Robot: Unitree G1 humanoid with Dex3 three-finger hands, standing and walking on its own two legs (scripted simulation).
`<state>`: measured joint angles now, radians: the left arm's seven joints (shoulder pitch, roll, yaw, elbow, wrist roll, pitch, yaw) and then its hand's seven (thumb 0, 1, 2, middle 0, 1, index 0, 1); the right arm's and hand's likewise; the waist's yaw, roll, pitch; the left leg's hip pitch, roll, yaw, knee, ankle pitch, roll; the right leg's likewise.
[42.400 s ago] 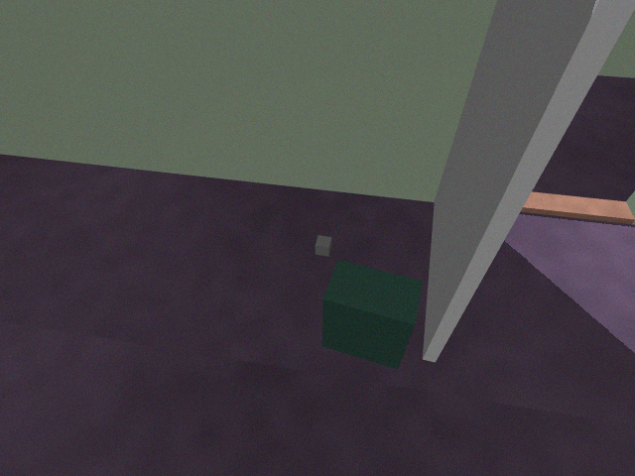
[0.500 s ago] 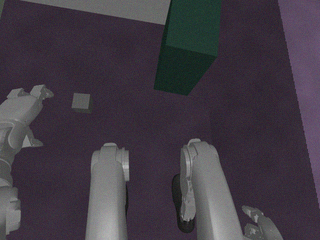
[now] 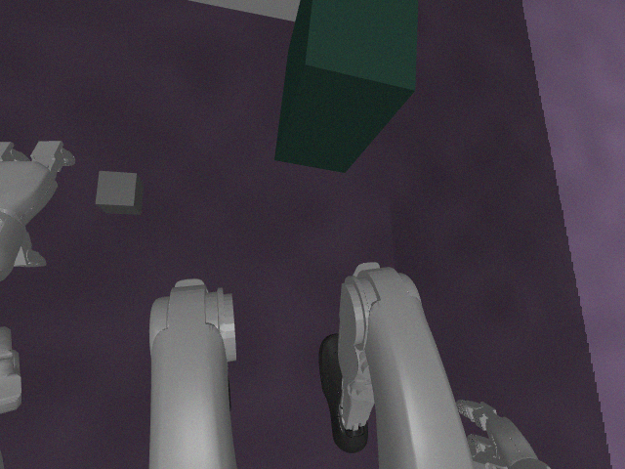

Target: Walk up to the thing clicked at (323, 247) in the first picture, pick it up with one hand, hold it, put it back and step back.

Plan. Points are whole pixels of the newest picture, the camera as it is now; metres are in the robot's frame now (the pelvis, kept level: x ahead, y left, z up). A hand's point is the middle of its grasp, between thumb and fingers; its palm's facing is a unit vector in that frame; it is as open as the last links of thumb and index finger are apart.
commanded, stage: rise first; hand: left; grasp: from above
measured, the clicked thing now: (121, 193) +0.49 +0.28 -0.32
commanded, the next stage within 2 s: approach in 0.42 s
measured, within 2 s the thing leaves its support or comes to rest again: neither
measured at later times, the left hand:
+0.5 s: hand (50, 207) +0.43 +0.33 -0.18, palm faces -0.46 -0.02 -0.89, open 14.3 cm
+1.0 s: hand (132, 166) +0.51 +0.25 -0.22, palm faces -0.40 +0.00 -0.92, open 13.8 cm
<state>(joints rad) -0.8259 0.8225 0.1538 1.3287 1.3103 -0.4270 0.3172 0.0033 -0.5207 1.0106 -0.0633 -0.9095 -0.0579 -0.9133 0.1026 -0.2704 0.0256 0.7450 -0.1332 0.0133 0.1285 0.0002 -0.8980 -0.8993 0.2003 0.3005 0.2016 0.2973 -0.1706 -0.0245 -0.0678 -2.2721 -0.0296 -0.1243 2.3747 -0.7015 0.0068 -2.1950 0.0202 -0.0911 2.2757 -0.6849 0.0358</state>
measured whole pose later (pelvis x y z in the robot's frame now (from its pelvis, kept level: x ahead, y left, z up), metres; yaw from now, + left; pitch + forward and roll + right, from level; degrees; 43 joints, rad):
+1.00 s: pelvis +0.00 +0.00 -0.03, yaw -3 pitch +34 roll -10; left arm -1.09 0.87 0.10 1.57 1.43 -0.28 0.52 0.00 -0.44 0.92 -0.06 -1.04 -0.12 -0.98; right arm 0.14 -0.28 0.15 0.71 -0.18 -0.05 0.13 0.00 -0.90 -0.89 0.20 0.30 0.20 0.30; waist -0.37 -0.05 0.02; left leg -2.36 -0.01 -0.16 2.47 -0.72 -0.01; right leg -2.29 0.05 -0.12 2.35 -0.67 0.03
